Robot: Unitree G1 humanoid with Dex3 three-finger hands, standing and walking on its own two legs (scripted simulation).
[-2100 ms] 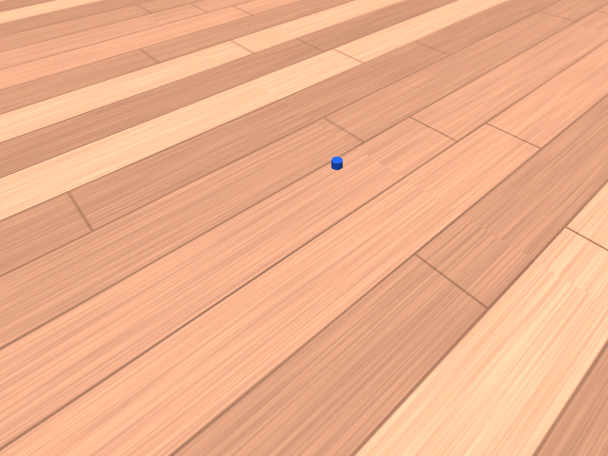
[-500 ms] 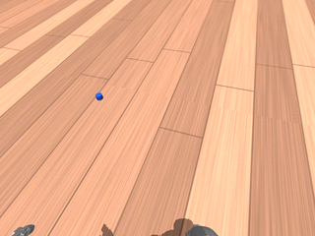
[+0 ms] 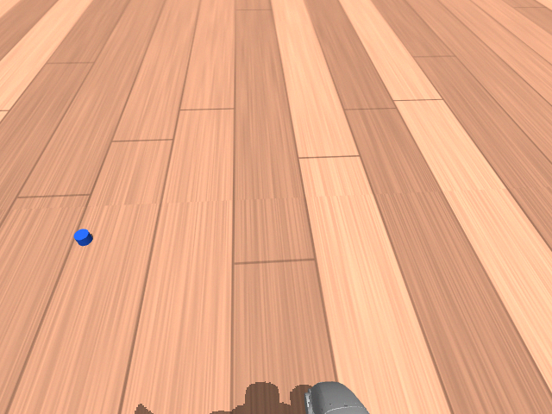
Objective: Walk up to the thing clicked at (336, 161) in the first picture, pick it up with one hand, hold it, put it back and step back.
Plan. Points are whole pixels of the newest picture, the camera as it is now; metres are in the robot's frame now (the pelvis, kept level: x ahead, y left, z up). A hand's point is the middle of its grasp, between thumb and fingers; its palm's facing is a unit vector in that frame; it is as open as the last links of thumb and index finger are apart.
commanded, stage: walk up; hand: left
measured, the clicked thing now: (83, 237) +1.00 +0.69 -0.72
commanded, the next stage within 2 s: none
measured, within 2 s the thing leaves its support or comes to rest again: neither
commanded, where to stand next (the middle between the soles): +0.54 +0.80 m, yaw -47 degrees
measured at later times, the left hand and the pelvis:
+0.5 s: hand out of the picture +0.28 +0.47 -0.11, palm faces -0.25 -0.75 -0.61, open 7.4 cm; pelvis +0.16 +0.17 -0.02, yaw -14 degrees
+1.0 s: hand out of the picture +0.48 +0.60 -0.12, palm faces -0.34 -0.71 -0.62, open 7.4 cm; pelvis +0.28 +0.35 -0.02, yaw -24 degrees
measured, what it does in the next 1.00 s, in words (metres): steps to the left, turning right: right foot, then left foot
